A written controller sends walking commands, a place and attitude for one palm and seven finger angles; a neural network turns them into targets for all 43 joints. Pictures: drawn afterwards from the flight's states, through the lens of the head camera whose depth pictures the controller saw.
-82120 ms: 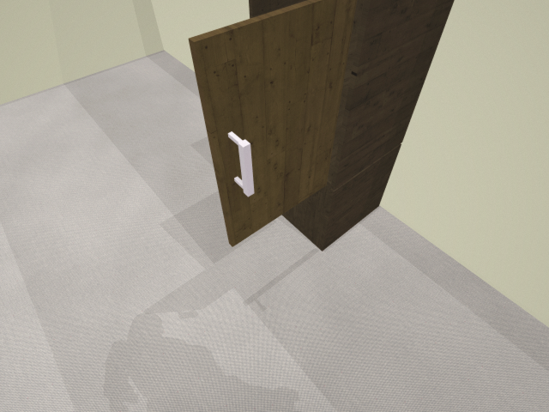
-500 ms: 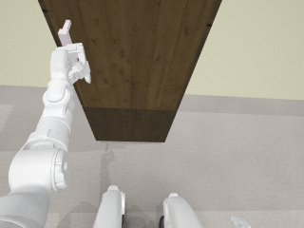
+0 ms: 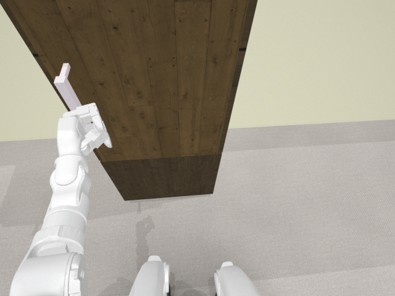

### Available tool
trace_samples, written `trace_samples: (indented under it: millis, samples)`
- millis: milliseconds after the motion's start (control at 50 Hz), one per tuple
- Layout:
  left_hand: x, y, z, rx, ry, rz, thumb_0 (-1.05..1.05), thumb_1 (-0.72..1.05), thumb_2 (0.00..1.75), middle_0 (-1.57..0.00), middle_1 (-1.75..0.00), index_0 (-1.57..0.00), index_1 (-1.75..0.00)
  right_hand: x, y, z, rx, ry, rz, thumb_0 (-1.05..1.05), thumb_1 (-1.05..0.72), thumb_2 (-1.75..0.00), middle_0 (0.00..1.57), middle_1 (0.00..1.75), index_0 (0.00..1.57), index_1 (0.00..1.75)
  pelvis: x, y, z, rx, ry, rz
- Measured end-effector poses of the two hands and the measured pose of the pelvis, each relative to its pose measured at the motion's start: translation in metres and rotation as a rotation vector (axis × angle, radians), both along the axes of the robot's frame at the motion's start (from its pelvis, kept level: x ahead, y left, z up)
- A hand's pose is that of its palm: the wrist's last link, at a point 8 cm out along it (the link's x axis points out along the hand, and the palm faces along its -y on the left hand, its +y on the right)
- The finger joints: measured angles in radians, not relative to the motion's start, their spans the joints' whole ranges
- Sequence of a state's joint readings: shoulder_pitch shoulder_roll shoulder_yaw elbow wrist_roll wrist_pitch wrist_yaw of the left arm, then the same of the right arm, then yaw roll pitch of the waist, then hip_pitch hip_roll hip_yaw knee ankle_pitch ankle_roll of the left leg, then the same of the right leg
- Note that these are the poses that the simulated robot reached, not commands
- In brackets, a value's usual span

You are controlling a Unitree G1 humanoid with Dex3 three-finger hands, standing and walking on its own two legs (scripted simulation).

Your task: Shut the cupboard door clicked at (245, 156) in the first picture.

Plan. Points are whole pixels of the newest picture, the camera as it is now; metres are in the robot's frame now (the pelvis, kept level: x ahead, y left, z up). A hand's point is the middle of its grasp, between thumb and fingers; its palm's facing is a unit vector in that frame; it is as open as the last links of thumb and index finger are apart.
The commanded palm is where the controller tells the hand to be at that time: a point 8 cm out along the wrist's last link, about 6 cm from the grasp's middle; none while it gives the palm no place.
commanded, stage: pull the fist back off the door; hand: left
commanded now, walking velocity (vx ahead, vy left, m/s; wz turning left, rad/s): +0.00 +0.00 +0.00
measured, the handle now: (77, 99) +0.52 +0.25 +0.07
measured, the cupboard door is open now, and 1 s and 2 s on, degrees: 0 0 0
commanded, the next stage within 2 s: draw the hand back to the body in 0.20 s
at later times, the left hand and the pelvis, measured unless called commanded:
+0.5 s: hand (93, 148) +0.38 +0.18 +0.10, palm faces +0.08 -1.00 -0.02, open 3.1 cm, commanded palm +0.34 +0.24 +0.10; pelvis +0.06 +0.00 +0.03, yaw +2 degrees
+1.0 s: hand (29, 171) +0.30 +0.23 +0.16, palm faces +0.27 -0.92 -0.29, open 3.1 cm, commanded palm +0.25 +0.27 +0.19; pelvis +0.06 -0.01 +0.07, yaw +3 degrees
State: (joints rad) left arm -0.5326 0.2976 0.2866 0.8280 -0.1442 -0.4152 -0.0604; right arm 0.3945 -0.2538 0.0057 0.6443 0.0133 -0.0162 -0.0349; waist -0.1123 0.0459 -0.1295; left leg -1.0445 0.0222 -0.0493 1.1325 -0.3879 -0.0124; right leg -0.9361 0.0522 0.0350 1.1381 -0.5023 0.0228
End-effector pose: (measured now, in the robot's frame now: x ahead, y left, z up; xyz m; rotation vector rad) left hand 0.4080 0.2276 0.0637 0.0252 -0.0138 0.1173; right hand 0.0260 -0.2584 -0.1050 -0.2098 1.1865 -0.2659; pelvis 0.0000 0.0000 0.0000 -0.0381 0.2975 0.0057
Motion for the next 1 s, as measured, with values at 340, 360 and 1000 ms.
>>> trace_samples:
  millis: [340, 360, 1000]
  samples:
    - [-0.039, 0.002, 0.004, -0.014, -0.014, -0.016, 0.02, 0.9, 0.9, -1.3, -1.5, -1.31, -1.5, 0.187, 0.021, 0.04, 0.015, -0.337, 0.2, 0.0, -0.91, -0.9, 0.2, 0.3, 0.21, 0.3, 0.049, 0.001, 0.017, 0.002, -0.026, 0.032]
    - [-0.039, 0.002, 0.005, -0.014, -0.016, -0.019, 0.02, 0.9, 0.9, -1.3, -1.5, -1.31, -1.5, 0.193, 0.023, 0.041, 0.02, -0.347, 0.207, 0.0, -0.91, -0.9, 0.2, 0.3, 0.21, 0.3, 0.05, 0.0, 0.017, 0.003, -0.027, 0.033]
    - [-0.147, 0.042, 0.115, 0.258, 0.062, 0.167, 0.01, 0.89, 0.9, -1.13, -1.31, -1.14, -1.31, 0.197, 0.024, 0.1, 0.037, -0.482, 0.167, 0.01, -0.91, -0.9, 0.2, 0.3, 0.2, 0.3, 0.055, -0.006, 0.07, 0.035, -0.249, 0.039]
